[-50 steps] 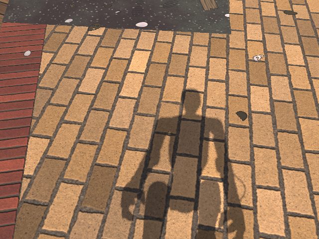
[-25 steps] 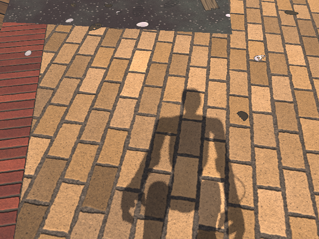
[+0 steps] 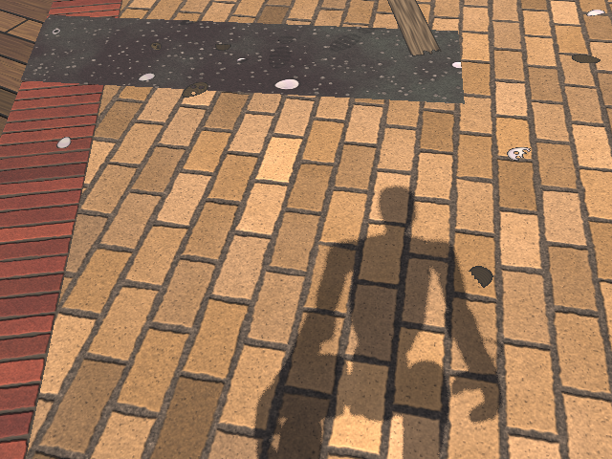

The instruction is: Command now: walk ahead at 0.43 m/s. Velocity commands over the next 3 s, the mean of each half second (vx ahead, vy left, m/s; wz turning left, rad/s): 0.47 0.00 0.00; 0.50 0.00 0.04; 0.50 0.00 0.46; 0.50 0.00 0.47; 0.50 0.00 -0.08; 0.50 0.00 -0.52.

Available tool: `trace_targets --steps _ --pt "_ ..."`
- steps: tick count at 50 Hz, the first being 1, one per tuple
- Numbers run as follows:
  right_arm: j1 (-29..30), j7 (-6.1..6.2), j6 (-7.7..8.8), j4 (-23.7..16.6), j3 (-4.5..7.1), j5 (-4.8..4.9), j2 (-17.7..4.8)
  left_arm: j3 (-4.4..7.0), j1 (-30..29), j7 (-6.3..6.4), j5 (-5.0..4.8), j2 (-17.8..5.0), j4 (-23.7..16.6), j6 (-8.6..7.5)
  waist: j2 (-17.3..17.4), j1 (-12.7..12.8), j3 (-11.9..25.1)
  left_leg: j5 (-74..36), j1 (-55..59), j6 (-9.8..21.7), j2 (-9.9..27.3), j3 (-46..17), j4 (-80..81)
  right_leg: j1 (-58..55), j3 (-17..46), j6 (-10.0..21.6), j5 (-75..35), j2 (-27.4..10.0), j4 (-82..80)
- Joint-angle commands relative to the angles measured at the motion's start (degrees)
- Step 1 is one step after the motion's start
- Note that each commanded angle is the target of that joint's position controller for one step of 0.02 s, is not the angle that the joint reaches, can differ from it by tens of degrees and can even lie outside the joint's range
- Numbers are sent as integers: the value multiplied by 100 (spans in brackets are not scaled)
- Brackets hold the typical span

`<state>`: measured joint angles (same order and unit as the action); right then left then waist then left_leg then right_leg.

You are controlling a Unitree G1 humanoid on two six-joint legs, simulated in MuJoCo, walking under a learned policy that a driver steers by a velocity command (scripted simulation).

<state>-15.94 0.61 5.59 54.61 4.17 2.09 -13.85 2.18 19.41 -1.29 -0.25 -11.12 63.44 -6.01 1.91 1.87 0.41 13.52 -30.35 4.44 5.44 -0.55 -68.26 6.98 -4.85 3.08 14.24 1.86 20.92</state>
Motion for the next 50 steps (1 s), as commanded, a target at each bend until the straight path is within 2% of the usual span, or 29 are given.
trace_targets --steps 1,4,7,10,12,14,15,16,17,18,19,20,21,22,24,26,29,31,35,40,42,43,44,45,46,47,48,49,50 --pt "-68 -22 -65 -240 95 -48 -214 33 200 84 33 -682 -168 -39 -479 -175 -604 -543 -1058 -128 368 -72 362 -74 1222 741 -1097 -1350 -1451" --pt "824 -42 -61 -602 43 -92 -145 41 352 183 56 -833 -226 10 -378 -32 -736 -1083 -1505 -336 371 -23 1470 -212 1048 814 -1505 -1404 -1536" --pt "1553 -127 -11 -829 -35 -67 -88 67 530 231 26 -916 -298 45 -471 158 -807 -1641 -1253 -374 164 183 2622 -258 808 765 -1471 -1348 -1644" --pt "2037 -235 31 -1005 -83 -37 -115 105 828 241 -47 -940 -247 82 -480 257 -922 -1717 -1178 -277 21 237 3253 -661 689 744 -1498 -1500 -1537" --pt "2203 -315 66 -1120 -91 -26 -174 138 882 246 -74 -956 -229 118 -542 201 -926 -1520 -1107 -125 -47 217 3552 -1045 639 682 -1788 -1653 -1323" --pt "1957 -362 94 -1129 -23 -24 -375 190 749 247 -62 -1078 -279 154 -704 -70 -643 -1162 -495 68 -260 317 3719 -1333 559 566 -3058 -1734 -837" --pt "1531 -354 97 -1041 63 -27 -560 222 665 246 -37 -1172 -309 184 -859 -332 -282 -988 162 182 -470 448 3670 -1424 488 499 -4164 -1709 -290" --pt "585 -327 85 -771 199 -23 -801 216 542 241 -7 -1164 -346 233 -898 -836 278 -920 1364 340 -713 604 3669 -1212 286 364 -4926 -1491 816" --pt "-489 -269 55 -496 324 -46 -1120 149 473 230 35 -1044 -455 242 -732 -1281 976 -903 3144 600 -225 30 3474 -82 152 159 -4086 -1239 2388" --pt "-1226 -259 51 -285 461 -209 -1760 -91 1301 141 13 -166 -559 134 867 -899 2141 441 5495 1635 1452 -2985 4000 2252 215 -211 -866 -155 4953" --pt "-1222 -267 52 -266 307 -217 -1312 -74 1125 99 -127 -321 -473 -72 1052 -957 2574 813 5623 1680 1779 -4626 5162 2939 1247 -122 1658 155 5853" --pt "-627 -267 80 -303 201 -157 -984 69 421 87 -289 -824 -731 -172 874 -846 1529 715 4867 1258 1547 -3698 5204 3524 1231 4 1443 -227 6167" --pt "-26 -262 95 -438 113 -143 -734 81 -20 129 -295 -930 -876 -210 365 -673 919 94 3848 1047 1365 -2772 5276 3464 1041 69 904 -567 5952" --pt "369 -283 118 -474 53 -184 -559 131 -196 187 -200 -935 -890 -181 -24 -453 521 -507 2895 935 1157 -2086 5431 3164 943 72 488 -820 5555" --pt "566 -336 163 -394 -5 -271 -344 169 111 224 -116 -705 -823 17 188 -76 292 -801 1931 822 798 -1343 5754 2449 980 105 126 -1098 5040" --pt "407 -299 178 -264 11 -242 -449 168 158 241 -115 -563 -823 140 222 20 71 -916 1566 939 708 -978 6038 2437 878 44 35 -1152 4679" --pt "84 -158 165 -154 51 -240 -677 220 -575 254 -32 -700 -1098 178 100 -84 -240 -1009 1723 983 713 -781 6271 3182 843 -146 -760 -1224 3775" --pt "-121 -87 124 -109 51 -219 -714 229 -984 226 -5 -681 -1227 146 72 -188 -300 -1087 1969 902 672 -641 6301 3433 803 -216 -1387 -1179 3053" --pt "-475 -21 82 -15 59 -154 -805 174 -1782 137 -45 -563 -1432 78 109 -449 -426 -1088 2244 722 544 -268 6312 3211 519 -243 -2178 -892 1734" --pt "-868 4 -39 202 111 -106 -868 125 -2416 -27 -98 -601 -1720 17 136 -607 -613 -1292 3198 668 899 -271 5895 3369 506 -94 -1699 -749 1015" --pt "-791 24 -95 211 152 -92 -940 159 -2286 -80 -107 -730 -1757 -21 228 -449 -512 -1832 3468 570 1032 -307 5589 3066 455 56 -1251 -649 844" --pt "-674 29 -120 182 169 -93 -994 212 -2011 -86 -108 -851 -1707 -39 315 -271 -329 -2645 3512 500 1011 -260 5269 2586 333 144 -1049 -500 800" --pt "-556 23 -150 156 156 -82 -972 316 -1418 -69 -89 -1019 -1549 -57 319 75 25 -3615 3373 395 824 -148 4533 1653 165 260 -1025 -286 674" --pt "-504 13 -164 98 80 -110 -801 475 -350 -20 -66 -1340 -1242 -66 193 527 700 -3662 2740 218 476 43 3274 83 286 452 -1127 -370 790" --pt "-729 0 -141 -62 -39 -196 -471 599 621 50 44 -1835 -1079 -49 -710 650 1634 -1706 1100 -65 -81 329 1167 -1883 2044 927 -715 -1759 745" --pt "-1260 -40 -5 -19 -199 -105 107 567 727 1 65 -1902 -1027 -47 -1972 345 2243 1979 -591 -228 -944 -291 -301 -3034 4534 1556 99 -2686 -159" --pt "-810 -49 83 -9 -24 64 -604 421 487 7 9 -1347 -1070 -65 -1314 476 1723 1846 -1163 -135 -598 -862 -912 -2629 4170 1252 521 -2474 -320" --pt "-360 -44 123 -158 29 118 -795 343 12 27 -16 -1095 -1169 -76 -1031 384 989 1280 -1364 -47 -299 -705 -880 -1812 3172 959 180 -2327 -392" --pt "-133 4 105 -190 45 72 -744 286 -440 17 20 -947 -1238 -88 -553 180 654 725 -1074 -47 -10 -607 -597 -986 2550 800 -195 -2125 -588"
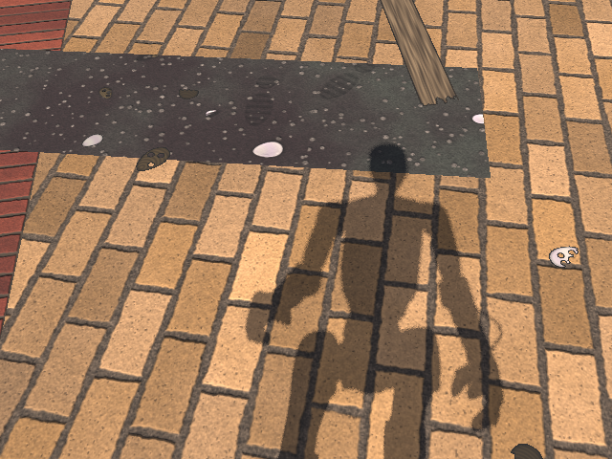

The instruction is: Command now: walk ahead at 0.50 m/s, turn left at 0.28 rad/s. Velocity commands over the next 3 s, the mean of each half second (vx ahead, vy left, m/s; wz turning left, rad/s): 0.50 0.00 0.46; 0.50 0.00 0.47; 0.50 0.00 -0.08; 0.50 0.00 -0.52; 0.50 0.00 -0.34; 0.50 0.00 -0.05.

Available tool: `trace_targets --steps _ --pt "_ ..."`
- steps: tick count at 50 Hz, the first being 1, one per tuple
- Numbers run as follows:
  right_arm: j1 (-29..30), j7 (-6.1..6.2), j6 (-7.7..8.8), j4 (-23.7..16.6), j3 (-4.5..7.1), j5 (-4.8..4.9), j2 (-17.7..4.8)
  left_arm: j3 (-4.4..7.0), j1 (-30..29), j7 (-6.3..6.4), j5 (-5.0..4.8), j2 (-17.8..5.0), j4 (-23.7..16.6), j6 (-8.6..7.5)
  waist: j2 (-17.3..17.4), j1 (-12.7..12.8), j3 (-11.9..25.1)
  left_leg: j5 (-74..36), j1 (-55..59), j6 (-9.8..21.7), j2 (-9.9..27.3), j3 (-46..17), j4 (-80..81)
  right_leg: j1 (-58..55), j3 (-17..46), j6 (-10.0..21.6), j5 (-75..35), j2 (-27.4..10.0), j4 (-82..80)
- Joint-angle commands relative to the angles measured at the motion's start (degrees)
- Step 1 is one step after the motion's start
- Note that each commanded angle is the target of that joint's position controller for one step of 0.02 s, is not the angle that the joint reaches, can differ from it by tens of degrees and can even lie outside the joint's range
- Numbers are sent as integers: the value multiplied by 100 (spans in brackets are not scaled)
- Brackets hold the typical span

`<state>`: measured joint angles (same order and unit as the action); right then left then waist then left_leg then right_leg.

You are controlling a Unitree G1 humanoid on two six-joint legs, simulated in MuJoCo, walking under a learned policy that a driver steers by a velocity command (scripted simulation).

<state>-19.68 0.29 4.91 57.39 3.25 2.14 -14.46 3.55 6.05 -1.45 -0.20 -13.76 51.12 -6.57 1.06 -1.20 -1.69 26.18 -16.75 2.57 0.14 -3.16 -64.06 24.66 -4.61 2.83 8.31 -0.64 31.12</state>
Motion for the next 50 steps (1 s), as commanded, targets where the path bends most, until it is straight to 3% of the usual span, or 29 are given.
trace_targets --steps 1,2,4,6,9,12,15,18,21,22,23,24,25,26,27,28,29,30,32,35,39,43,46,47,48,49,50 --pt "307 70 99 -454 192 4 -620 98 643 16 55 -483 -8 -51 -417 330 509 -892 -2189 152 676 -358 -711 -2142 1960 687 126 -1629 -1856" --pt "103 54 7 -429 201 13 -482 83 565 18 118 -439 39 -64 -703 150 465 -1108 -1851 142 802 -393 -582 -1783 1618 683 -50 -1567 -2024" --pt "-2 39 -134 -403 197 28 -268 100 619 42 113 -438 140 -95 -647 50 272 -1285 -1793 112 853 -360 -398 -1515 1040 705 -488 -1436 -2239" --pt "271 48 -208 -522 219 1 -264 143 692 107 125 -579 195 -106 -474 44 90 -1675 -2168 54 846 -402 -135 -1522 641 715 -899 -1416 -2345" --pt "688 1 -203 -713 229 -59 -237 169 854 203 143 -661 248 -71 -383 114 -45 -2431 -2577 -38 774 -430 659 -1759 184 670 -1240 -1386 -2408" --pt "1218 -100 -175 -921 181 -87 -164 176 931 272 113 -738 230 -30 -350 252 -187 -3047 -2488 -40 704 -50 1637 -1904 -279 552 -1301 -1309 -2478" --pt "1827 -211 -169 -1210 106 -103 -53 208 1303 316 59 -822 317 53 -251 483 -403 -3052 -2684 33 654 260 2247 -2455 -520 529 -1534 -1471 -2374" --pt "2166 -336 -170 -1494 80 -76 -48 250 1468 326 -4 -910 344 189 -292 525 -485 -2525 -2797 167 529 563 2582 -3084 -718 492 -2232 -1656 -1982" --pt "1817 -414 -192 -1630 210 -49 -337 318 1227 374 -61 -1173 214 300 -649 118 -39 -1686 -1718 468 1 1069 2627 -3247 -954 329 -4910 -1681 -940" --pt "1269 -413 -199 -1550 318 -23 -554 337 1122 387 -66 -1263 166 345 -753 -215 280 -1459 -997 616 -227 1160 2656 -3162 -989 267 -5542 -1641 -133" --pt "366 -361 -199 -1344 497 -17 -884 328 959 386 -101 -1288 108 364 -670 -719 751 -1845 332 835 -445 1111 3141 -2699 -1071 94 -5264 -1443 1067" --pt "-413 -217 -254 -1168 693 -51 -1409 275 988 380 -18 -1150 -19 305 -14 -989 1249 -1820 2038 1158 246 -166 3376 -1252 -1065 -181 -3182 -1155 2861" --pt "-62 -175 -226 -1332 740 -54 -1892 36 1381 294 80 -273 -346 94 1395 -212 1693 -1384 3741 2306 1706 -3670 4117 1288 -361 -554 2200 256 5064" --pt "-374 -198 -181 -1371 581 -163 -1489 80 866 173 -160 -695 -519 -208 765 -566 2272 -1202 4046 2370 1947 -4491 4757 1948 1008 -379 2402 213 5477" --pt "-246 -191 -120 -1335 488 -195 -1101 106 430 124 -329 -803 -657 -310 505 -568 1597 -1550 3626 2047 1746 -3506 4685 2330 1040 -206 2007 -86 5264" --pt "182 -213 -59 -1393 420 -130 -859 100 394 147 -243 -763 -623 -333 -79 -253 974 -2140 2647 1782 1440 -2661 4666 2137 1014 -148 1564 -377 4593" --pt "576 -207 -34 -1493 354 -117 -657 165 389 199 -70 -850 -555 -284 -193 -34 774 -2603 1873 1590 1216 -2135 4709 1689 980 -172 1351 -571 4046" --pt "790 -184 -33 -1599 302 -153 -559 205 519 205 -6 -875 -535 -185 -225 147 616 -2877 1323 1538 1070 -1874 4877 1316 977 -208 1168 -673 3824" --pt "794 -127 -13 -1643 335 -150 -751 213 588 210 46 -802 -627 -39 -85 305 479 -3334 682 1627 1027 -1724 5034 1023 911 -412 1113 -699 3296" --pt "530 -7 -17 -1634 395 -114 -982 154 -33 238 119 -631 -865 39 -9 149 293 -3447 307 1451 724 -1259 5116 1091 725 -620 179 -538 2100" --pt "224 42 -86 -1598 384 -84 -961 64 -760 158 49 -472 -1091 6 333 -187 250 -2717 191 1068 417 -1000 4979 613 621 -592 -1299 -145 386" --pt "-191 38 -101 -1413 323 -88 -825 67 -1116 30 2 -627 -1269 -91 468 -396 178 -2410 847 988 760 -1397 4607 625 690 -387 -1336 -96 -166" --pt "-223 66 -153 -1386 333 -132 -908 119 -922 -26 -2 -808 -1296 -180 654 -224 163 -3005 1383 890 1000 -1729 4182 440 590 -120 -564 -10 -402" --pt "-109 67 -167 -1422 319 -128 -896 172 -505 -14 15 -894 -1190 -207 688 30 317 -3735 1416 795 866 -1653 3823 -120 457 28 -569 107 -637" --pt "21 51 -156 -1495 260 -146 -754 260 188 10 85 -1095 -1030 -233 594 363 826 -4246 1178 633 570 -1416 2987 -1217 648 277 -824 -113 -530" --pt "-37 48 -132 -1627 159 -244 -552 344 1161 37 147 -1444 -926 -227 -56 700 1669 -3166 221 402 159 -999 1365 -2852 1673 732 -1053 -1063 -290" --pt "-888 37 -58 -1593 70 -53 -231 451 1758 -21 117 -1711 -614 -147 -1983 435 2244 240 -1851 -11 -654 -522 -476 -4546 4256 1644 279 -2158 -938"
Over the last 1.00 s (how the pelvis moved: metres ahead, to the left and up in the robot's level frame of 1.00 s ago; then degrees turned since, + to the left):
0.58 0.01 -0.02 2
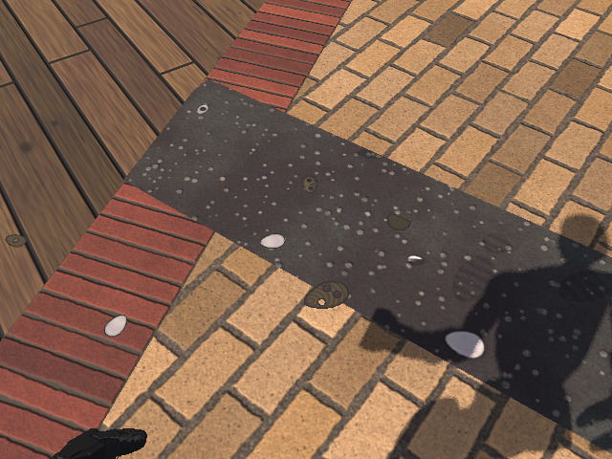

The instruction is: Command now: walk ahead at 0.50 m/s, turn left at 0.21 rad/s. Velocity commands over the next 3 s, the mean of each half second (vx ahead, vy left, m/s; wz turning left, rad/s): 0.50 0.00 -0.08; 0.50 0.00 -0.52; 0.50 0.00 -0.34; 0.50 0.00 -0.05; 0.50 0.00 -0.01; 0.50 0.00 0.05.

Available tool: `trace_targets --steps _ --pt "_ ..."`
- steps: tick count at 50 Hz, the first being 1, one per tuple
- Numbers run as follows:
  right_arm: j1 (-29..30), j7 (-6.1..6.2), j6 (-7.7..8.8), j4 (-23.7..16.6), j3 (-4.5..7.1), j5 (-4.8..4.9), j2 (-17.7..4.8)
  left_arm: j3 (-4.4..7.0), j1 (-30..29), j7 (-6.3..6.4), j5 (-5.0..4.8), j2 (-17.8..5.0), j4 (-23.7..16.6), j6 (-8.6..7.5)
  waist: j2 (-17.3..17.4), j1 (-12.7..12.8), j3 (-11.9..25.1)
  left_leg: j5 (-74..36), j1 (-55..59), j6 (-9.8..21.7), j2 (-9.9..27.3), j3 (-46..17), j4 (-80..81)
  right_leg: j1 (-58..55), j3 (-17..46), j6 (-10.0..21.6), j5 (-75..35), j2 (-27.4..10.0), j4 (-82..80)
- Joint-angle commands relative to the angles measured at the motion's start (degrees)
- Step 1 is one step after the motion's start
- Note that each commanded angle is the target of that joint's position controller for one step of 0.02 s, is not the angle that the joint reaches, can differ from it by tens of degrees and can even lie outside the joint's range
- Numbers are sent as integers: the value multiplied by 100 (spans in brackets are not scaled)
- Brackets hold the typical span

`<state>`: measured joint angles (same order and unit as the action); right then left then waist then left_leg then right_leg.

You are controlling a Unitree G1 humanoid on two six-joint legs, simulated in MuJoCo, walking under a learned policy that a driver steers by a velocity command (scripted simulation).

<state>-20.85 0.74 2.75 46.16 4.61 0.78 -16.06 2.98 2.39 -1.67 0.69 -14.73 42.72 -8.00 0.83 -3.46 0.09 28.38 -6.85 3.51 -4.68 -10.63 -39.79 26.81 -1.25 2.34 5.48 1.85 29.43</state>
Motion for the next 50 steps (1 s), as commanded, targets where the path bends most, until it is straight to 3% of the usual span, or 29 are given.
trace_targets --steps 1,2,3,4,5,7,11,13,18,20,21,22,23,24,25,26,27,29,31,33,39,44,46,47,48,49,50 --pt "-532 -14 192 -399 -10 138 -569 366 2103 -22 -163 -1072 200 28 -1364 826 1605 442 -3668 -98 127 -116 -3543 -4645 4436 1546 1955 -2422 -1158" --pt "149 -33 202 -530 46 142 -788 280 1740 6 -176 -788 129 80 -784 904 773 -80 -3979 -87 365 8 -3676 -3918 3633 1285 2057 -2217 -1268" --pt "534 -36 210 -634 21 67 -720 225 1397 22 -101 -730 46 134 -320 768 359 -518 -3832 -90 624 282 -3482 -3143 2996 1161 1522 -1989 -1395" --pt "716 -46 223 -701 32 -22 -642 187 1188 18 -53 -646 34 153 -214 623 74 -811 -3686 -106 815 376 -3091 -2563 2610 1144 981 -1796 -1548" --pt "638 -57 212 -705 40 -35 -562 146 1097 21 0 -583 25 142 -355 460 68 -980 -3359 -113 977 409 -2827 -2211 2286 1090 563 -1626 -1669" --pt "483 -62 169 -675 2 -5 -370 141 1131 20 -47 -592 92 120 -568 349 118 -1026 -3100 -182 1073 562 -2366 -1938 1834 1124 23 -1468 -1863" --pt "1165 -52 191 -925 -107 -86 -162 229 1379 93 -136 -915 216 161 -442 483 14 -1891 -3076 -366 1123 786 -924 -1752 1253 1133 -720 -1348 -2083" --pt "1514 -85 231 -997 -140 -66 -101 248 1530 120 -184 -980 264 217 -458 586 -43 -2509 -2760 -422 963 858 -105 -1650 1011 1013 -721 -1179 -2056" --pt "2187 -209 345 -1191 -101 28 -264 266 2020 160 -255 -1035 411 359 -591 767 -134 -2836 -2237 -445 644 853 936 -1907 1275 865 -380 -1325 -1657" --pt "2005 -228 401 -1175 -28 40 -445 295 1963 194 -254 -1114 400 416 -700 549 -62 -2566 -1760 -332 600 826 1248 -2006 1510 725 -245 -1425 -1343" --pt "1649 -210 416 -1073 35 30 -552 283 1904 207 -246 -1085 387 435 -693 320 83 -2507 -1178 -228 567 889 1442 -1913 1460 609 -434 -1322 -1006" --pt "1011 -159 429 -915 148 -27 -783 225 1889 206 -208 -913 354 430 -598 20 478 -2468 -153 -59 703 818 1446 -1614 1259 435 -720 -1014 -221" --pt "31 -87 426 -823 265 -145 -1203 85 1763 198 -81 -527 156 403 70 -415 1309 -2510 1372 325 1792 -192 1273 -646 882 178 307 -578 1522" --pt "-324 -103 330 -687 348 -188 -1583 -42 2436 205 -191 -98 -29 299 1767 -119 2001 -1506 2837 1127 3006 -2482 1766 1262 406 -90 2761 13 3325" --pt "-308 -118 312 -694 232 -143 -1075 86 2314 212 -310 -654 81 275 1295 -250 1712 -637 2543 1133 2879 -2869 2093 1864 858 -117 2781 -266 4163" --pt "-30 -110 314 -707 134 -89 -782 172 1877 206 -329 -910 -11 293 898 -249 1018 -721 1931 924 2688 -1998 2169 2092 836 -98 2273 -465 4358" --pt "330 -122 315 -716 66 -103 -613 182 1679 215 -286 -860 -28 334 571 -86 675 -1165 1266 797 2435 -1360 2314 1891 735 -127 1824 -661 4267" --pt "809 -143 332 -668 1 -147 -376 215 1584 184 -235 -722 -95 454 669 230 181 -1811 291 709 2104 -477 2707 1492 738 -175 1329 -916 3886" --pt "932 -138 394 -594 44 -145 -420 190 1546 151 -249 -524 -169 570 613 358 42 -2320 -89 756 2062 39 2991 1309 681 -236 1071 -979 3723" --pt "907 -106 433 -497 102 -154 -549 183 1369 145 -212 -462 -290 632 400 396 -45 -2771 -124 809 2102 447 3120 1454 715 -307 716 -1000 3419" --pt "678 -14 350 -272 198 -110 -862 92 407 -44 -185 -322 -619 593 200 92 -286 -3059 127 601 1970 1586 3165 1247 317 -231 -700 -873 1606" --pt "394 -11 186 -86 292 41 -1123 116 -186 -178 -193 -453 -993 613 246 -26 -476 -3643 926 398 2215 1938 2749 1193 -75 93 -8 -689 869" --pt "452 13 111 -92 340 94 -1306 223 130 -184 -172 -645 -1016 640 435 249 -150 -5585 1095 271 2186 2151 1914 466 -432 330 596 -302 791" --pt "524 25 59 -103 343 123 -1341 348 793 -163 -183 -836 -868 653 411 656 220 -6347 981 158 2045 2326 964 -427 -611 496 564 -6 549" --pt "467 44 52 -122 277 101 -1190 554 1776 -83 -199 -1204 -593 682 240 1119 742 -6065 274 -56 1797 2469 -381 -1981 -529 716 225 217 294" --pt "272 40 105 -329 102 -142 -668 726 2337 48 -224 -1843 -486 732 -927 1090 1182 -2789 -1723 -395 1324 2489 -2458 -3755 1567 1264 168 -1050 160" --pt "156 -18 313 -602 -62 -141 -335 676 2059 7 -213 -2080 -715 633 -1624 677 2048 632 -3406 -587 271 1210 -3948 -4845 4772 2262 1242 -2108 -920"
Over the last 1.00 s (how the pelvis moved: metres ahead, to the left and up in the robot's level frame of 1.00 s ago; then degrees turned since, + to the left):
0.56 0.13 -0.01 30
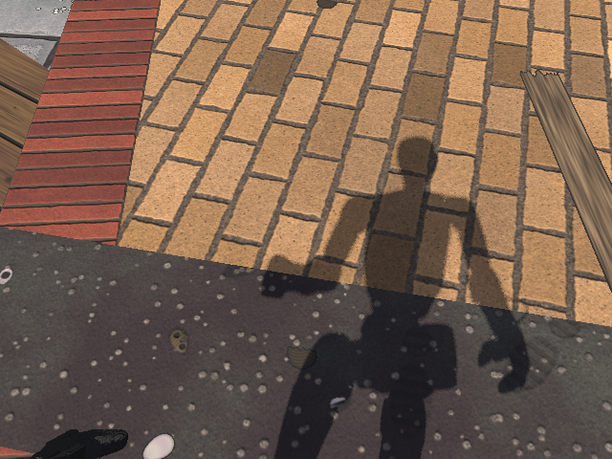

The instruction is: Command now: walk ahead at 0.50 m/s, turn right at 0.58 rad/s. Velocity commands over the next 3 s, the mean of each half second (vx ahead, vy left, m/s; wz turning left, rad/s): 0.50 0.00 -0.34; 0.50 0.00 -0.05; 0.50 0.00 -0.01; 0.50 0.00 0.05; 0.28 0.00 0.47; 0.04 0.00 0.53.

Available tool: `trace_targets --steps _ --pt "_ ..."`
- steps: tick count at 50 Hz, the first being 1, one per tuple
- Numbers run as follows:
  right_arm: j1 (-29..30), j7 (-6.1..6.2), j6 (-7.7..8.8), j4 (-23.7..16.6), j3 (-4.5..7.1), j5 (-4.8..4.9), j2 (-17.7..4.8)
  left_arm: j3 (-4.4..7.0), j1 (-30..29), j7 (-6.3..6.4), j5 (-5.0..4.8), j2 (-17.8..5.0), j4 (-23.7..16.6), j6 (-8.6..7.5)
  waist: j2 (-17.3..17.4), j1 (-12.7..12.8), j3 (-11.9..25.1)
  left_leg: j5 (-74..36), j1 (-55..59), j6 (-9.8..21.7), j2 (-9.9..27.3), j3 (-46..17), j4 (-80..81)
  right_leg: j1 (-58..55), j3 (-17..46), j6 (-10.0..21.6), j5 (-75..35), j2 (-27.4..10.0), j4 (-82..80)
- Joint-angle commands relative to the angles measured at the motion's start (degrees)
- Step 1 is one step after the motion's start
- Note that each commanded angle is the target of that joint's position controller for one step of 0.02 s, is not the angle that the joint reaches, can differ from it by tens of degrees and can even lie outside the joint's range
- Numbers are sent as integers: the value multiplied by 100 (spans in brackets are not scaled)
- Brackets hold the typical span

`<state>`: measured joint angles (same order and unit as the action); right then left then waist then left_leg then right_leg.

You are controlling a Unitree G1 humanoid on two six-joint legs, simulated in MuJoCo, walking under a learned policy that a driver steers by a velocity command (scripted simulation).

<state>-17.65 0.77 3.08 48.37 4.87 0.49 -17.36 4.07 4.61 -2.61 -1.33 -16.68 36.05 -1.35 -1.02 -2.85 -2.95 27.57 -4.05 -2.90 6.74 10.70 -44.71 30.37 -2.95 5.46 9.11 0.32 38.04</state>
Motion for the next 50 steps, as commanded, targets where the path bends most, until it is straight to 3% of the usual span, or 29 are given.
trace_targets --steps 1,2,3,4,5,8,13,18,21,22,23,24,25,26,27,28,29,30,32,34,40,45,48,49,50 --pt "503 -96 437 -924 28 112 -737 411 1873 40 11 -1358 -64 -114 -604 998 2148 381 -4330 175 -572 -1615 -3681 -5098 4676 1648 1089 -1921 -2154" --pt "751 -124 513 -1005 9 200 -733 336 1731 38 27 -1117 -9 -172 -500 896 1434 -83 -4505 312 -363 -1517 -3385 -4420 3855 1435 842 -1727 -2124" --pt "741 -75 534 -939 -4 78 -666 278 1345 48 24 -953 -48 -192 -17 606 988 -504 -4194 330 -119 -1520 -2862 -3524 3220 1231 338 -1463 -2116" --pt "673 -37 491 -879 47 -50 -742 211 1002 73 64 -746 -127 -198 -78 379 779 -757 -3755 304 40 -1543 -2397 -2826 2756 1118 -224 -1266 -2182" --pt "566 -49 413 -861 67 -78 -755 183 818 99 124 -698 -226 -198 -206 219 700 -926 -3403 268 99 -1564 -2218 -2363 2576 1112 -519 -1148 -2315" --pt "509 -55 251 -806 13 -125 -525 180 850 184 121 -727 -145 -265 -150 138 630 -1411 -3175 49 63 -1378 -1568 -1852 1981 1159 -1413 -1014 -2530" --pt "1460 -131 267 -991 -143 -84 -231 175 1269 283 72 -793 143 -270 -277 551 335 -3226 -2971 -35 -150 -1259 466 -1793 1315 778 -1054 -712 -2603" --pt "2066 -273 350 -1202 -136 7 -365 193 1701 271 30 -875 427 -241 -334 806 38 -3224 -3059 192 -326 -1279 1348 -2461 1648 725 -640 -1105 -2357" --pt "1868 -326 393 -1218 -91 0 -481 221 1735 298 36 -922 522 -170 -496 648 52 -2542 -2847 444 -421 -1217 1599 -2946 1839 581 -1245 -1326 -2009" --pt "1574 -318 407 -1152 -48 -6 -550 223 1646 303 32 -938 516 -144 -540 459 184 -2393 -2401 555 -544 -1076 1727 -2984 1776 494 -1911 -1254 -1698" --pt "954 -287 418 -970 50 -34 -711 185 1583 306 45 -852 499 -125 -444 142 585 -2498 -1500 720 -662 -952 1849 -2913 1544 359 -2729 -960 -964" --pt "46 -254 430 -827 136 -106 -996 84 1545 316 114 -638 395 -123 -155 -252 1396 -2798 29 1072 -24 -1568 1572 -2209 1253 144 -2289 -635 398" --pt "-643 -244 385 -684 279 -164 -1500 -41 2278 314 60 -225 324 -214 1242 -151 2290 -1837 2247 1975 1248 -3947 1800 -60 739 -353 -96 257 2624" --pt "-858 -294 356 -565 176 -15 -1101 -49 2148 299 30 -377 335 -293 1692 -276 2355 -606 2530 2114 1523 -5397 2672 985 1178 -395 2386 416 3376" --pt "-506 -273 331 -604 72 43 -801 59 1618 268 -71 -785 244 -323 1093 -308 1450 8 1886 1838 1401 -4778 2787 1500 1234 -351 2070 57 3744" --pt "-111 -248 284 -692 18 -7 -680 42 1199 262 -57 -784 141 -336 629 -198 933 -227 1100 1660 1192 -4082 2872 1473 971 -319 1578 -242 3591" --pt "175 -252 259 -713 -37 -60 -554 48 972 259 32 -730 88 -335 428 -52 496 -710 354 1626 959 -3586 3064 1344 853 -330 1219 -425 3187" --pt "347 -249 280 -737 -86 -109 -442 76 1031 261 75 -682 113 -307 544 132 374 -1175 -108 1569 780 -3249 3210 1025 865 -344 943 -609 2859" --pt "430 -249 316 -707 -94 -93 -436 49 1285 257 67 -487 216 -236 694 299 385 -1806 -509 1608 585 -2780 3438 648 762 -429 722 -686 2555" --pt "363 -219 347 -623 -55 -61 -587 23 1137 278 101 -395 166 -208 592 319 308 -2422 -589 1694 566 -2425 3598 793 684 -547 373 -737 2160" --pt "-85 -127 247 -359 -24 28 -771 -81 51 207 97 -144 -62 -317 439 -60 120 -3095 -344 1439 283 -1561 3660 643 423 -645 -1350 -590 75" --pt "-542 -102 95 -95 2 68 -866 -86 -669 45 26 -185 -321 -396 466 -270 -92 -3203 441 1397 640 -1684 3349 738 360 -487 -1173 -398 -707" --pt "-458 -52 4 -40 53 84 -992 -17 -406 -12 46 -374 -309 -430 608 17 105 -4343 844 1240 773 -1699 2792 202 261 -239 -527 -217 -964" --pt "-331 -36 -22 -54 60 95 -1031 63 99 8 72 -511 -175 -435 635 344 424 -5281 793 1142 639 -1541 2209 -580 87 -103 -538 -38 -1125" --pt "-296 -22 -36 -86 5 66 -903 200 965 61 97 -789 80 -427 531 749 1028 -5525 378 976 351 -1310 1180 -1931 98 98 -764 -67 -1105"
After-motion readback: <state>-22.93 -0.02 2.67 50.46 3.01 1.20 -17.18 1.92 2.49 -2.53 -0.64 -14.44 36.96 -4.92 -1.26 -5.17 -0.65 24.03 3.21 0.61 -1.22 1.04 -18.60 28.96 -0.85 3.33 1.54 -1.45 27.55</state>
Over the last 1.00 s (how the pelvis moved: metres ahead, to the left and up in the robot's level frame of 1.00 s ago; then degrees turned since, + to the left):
0.50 -0.05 -0.01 -23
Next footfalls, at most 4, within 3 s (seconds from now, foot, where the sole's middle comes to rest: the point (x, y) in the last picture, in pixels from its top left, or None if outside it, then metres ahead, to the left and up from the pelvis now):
0.48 left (261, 454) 0.45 0.11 -0.75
1.00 right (381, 333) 0.71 -0.17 -0.75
1.54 left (291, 227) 1.03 0.02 -0.75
2.06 right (385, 156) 1.28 -0.26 -0.75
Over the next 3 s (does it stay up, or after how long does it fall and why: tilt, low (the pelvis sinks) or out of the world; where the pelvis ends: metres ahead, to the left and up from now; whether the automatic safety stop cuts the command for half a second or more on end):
stays up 1.32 -0.13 0.02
